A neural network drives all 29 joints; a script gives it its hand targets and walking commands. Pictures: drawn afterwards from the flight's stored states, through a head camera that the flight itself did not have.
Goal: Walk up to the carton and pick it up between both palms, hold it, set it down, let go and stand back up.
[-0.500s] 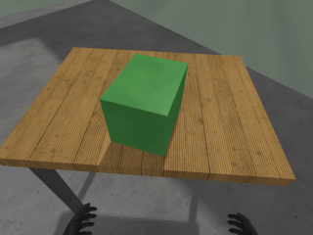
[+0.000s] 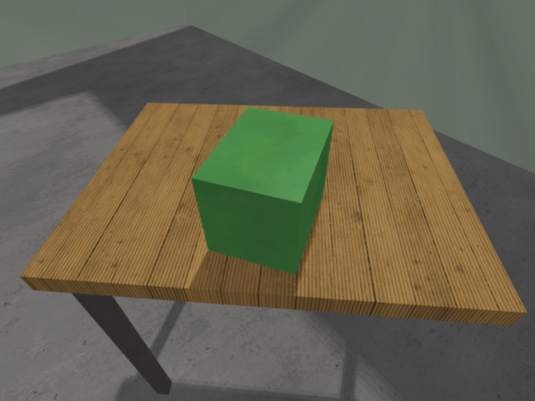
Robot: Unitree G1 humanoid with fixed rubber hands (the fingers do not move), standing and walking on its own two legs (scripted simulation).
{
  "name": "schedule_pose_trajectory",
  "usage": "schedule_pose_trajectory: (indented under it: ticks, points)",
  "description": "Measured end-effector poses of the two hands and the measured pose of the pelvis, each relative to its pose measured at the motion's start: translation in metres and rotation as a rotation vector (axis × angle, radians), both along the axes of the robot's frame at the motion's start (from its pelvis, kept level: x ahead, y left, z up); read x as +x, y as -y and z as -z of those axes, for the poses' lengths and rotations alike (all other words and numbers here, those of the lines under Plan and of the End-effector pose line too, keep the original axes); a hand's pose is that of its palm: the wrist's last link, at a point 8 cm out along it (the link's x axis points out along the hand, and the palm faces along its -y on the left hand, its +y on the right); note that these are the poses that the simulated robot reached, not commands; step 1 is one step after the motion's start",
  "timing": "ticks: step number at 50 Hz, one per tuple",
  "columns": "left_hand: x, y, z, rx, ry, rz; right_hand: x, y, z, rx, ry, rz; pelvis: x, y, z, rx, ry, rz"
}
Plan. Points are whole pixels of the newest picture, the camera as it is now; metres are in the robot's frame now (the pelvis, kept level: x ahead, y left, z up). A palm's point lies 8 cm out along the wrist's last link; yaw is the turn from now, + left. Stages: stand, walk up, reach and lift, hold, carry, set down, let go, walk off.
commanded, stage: stand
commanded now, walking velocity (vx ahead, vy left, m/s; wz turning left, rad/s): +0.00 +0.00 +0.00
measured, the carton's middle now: (270, 185) +0.47 +0.02 +0.09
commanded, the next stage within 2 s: none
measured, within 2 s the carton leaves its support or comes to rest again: neither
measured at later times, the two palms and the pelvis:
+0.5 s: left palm out of the picture -0.04 +0.25 -0.12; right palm out of the picture -0.04 -0.25 -0.14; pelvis -0.04 +0.00 +0.00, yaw +0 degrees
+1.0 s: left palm out of the picture -0.04 +0.22 -0.13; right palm out of the picture -0.06 -0.26 -0.14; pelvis -0.04 -0.02 +0.00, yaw -1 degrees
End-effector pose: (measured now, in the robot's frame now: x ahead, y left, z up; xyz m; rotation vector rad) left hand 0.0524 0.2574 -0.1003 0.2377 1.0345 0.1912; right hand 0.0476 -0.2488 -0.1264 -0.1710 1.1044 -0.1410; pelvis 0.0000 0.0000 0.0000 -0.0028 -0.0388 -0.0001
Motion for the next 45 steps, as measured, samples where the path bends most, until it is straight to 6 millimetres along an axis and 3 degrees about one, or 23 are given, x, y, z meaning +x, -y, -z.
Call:
schedule_pose_trajectory:
  ticks: [29, 36, 45]
  points:
    - [-0.106, 0.014, 0.022, -0.030, -0.233, -0.047, -0.093, 0.002, 0.013, 0.005, -0.171, 0.045, -0.042, 0.004, 0.001, 0.008, 0.007, 0.005]
    - [-0.114, 0.022, 0.024, -0.034, -0.258, -0.058, -0.103, 0.005, 0.017, 0.010, -0.204, 0.050, -0.044, 0.010, 0.001, 0.008, 0.004, 0.008]
    - [-0.101, 0.032, 0.027, -0.044, -0.248, -0.052, -0.112, 0.008, 0.017, 0.015, -0.237, 0.064, -0.042, 0.017, 0.001, 0.008, -0.002, 0.011]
